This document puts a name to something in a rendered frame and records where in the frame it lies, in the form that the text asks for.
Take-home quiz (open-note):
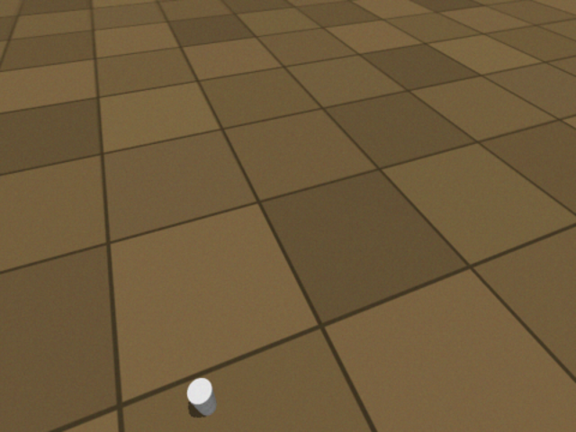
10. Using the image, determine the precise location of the cup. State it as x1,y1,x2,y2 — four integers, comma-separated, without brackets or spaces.
187,378,217,416

